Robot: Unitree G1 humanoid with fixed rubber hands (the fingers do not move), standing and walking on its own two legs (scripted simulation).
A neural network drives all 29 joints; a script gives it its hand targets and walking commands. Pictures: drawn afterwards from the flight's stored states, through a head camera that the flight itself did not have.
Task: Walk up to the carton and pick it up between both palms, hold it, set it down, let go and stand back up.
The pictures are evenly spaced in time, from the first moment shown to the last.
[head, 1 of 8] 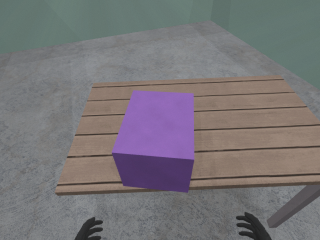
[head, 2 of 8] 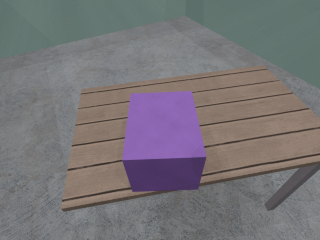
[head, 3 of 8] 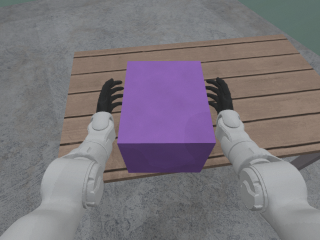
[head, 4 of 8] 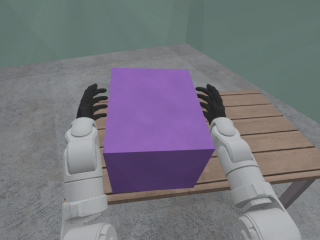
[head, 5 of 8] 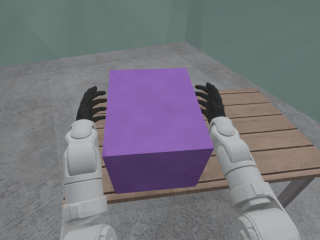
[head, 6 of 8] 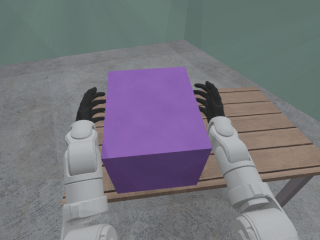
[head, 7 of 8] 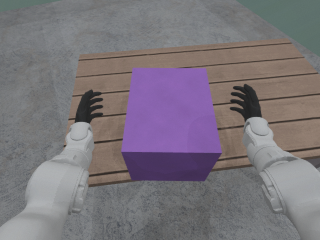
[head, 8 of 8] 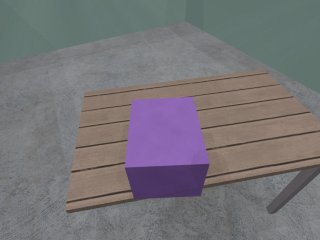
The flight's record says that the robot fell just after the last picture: no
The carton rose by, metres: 0.18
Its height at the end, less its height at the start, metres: +0.00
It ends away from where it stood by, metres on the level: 0.02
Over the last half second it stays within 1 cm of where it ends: yes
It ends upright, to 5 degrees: yes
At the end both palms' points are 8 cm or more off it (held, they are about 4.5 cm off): yes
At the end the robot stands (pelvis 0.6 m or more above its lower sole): yes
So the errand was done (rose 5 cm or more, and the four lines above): yes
